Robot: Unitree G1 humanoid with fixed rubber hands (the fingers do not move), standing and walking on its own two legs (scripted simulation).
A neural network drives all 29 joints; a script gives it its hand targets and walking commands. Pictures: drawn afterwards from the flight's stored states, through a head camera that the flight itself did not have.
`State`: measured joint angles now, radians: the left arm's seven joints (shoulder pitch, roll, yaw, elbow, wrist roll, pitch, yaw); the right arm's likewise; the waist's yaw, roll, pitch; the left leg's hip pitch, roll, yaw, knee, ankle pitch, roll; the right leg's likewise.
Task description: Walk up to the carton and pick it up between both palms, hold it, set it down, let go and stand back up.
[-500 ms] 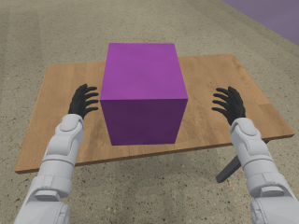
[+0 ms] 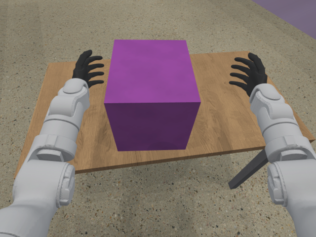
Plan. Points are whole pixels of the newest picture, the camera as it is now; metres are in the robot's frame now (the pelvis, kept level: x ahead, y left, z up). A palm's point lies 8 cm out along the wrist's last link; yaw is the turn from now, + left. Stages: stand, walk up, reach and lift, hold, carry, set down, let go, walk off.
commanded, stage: reach and lift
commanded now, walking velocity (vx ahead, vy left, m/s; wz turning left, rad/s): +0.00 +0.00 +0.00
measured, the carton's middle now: (151, 96) +0.51 +0.03 +0.02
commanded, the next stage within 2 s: none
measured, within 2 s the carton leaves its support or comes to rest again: neither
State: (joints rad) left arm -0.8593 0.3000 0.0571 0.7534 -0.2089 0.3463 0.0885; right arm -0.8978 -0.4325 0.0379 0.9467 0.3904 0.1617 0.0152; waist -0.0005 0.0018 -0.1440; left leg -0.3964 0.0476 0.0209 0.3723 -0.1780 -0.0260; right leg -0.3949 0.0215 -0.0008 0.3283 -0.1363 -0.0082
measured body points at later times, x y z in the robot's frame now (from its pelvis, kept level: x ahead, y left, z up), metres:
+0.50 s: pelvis +0.01 +0.00 +0.00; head +0.05 +0.00 +0.44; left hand +0.49 +0.21 +0.19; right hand +0.50 -0.23 +0.20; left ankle -0.01 +0.13 -0.74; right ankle +0.00 -0.11 -0.74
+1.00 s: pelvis +0.00 +0.00 -0.02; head +0.10 +0.01 +0.42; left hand +0.49 +0.21 +0.08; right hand +0.50 -0.20 +0.09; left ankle -0.01 +0.13 -0.74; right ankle +0.00 -0.11 -0.74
